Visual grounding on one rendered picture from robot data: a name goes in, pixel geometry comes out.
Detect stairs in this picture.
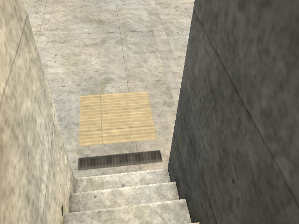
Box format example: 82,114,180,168
64,168,200,224

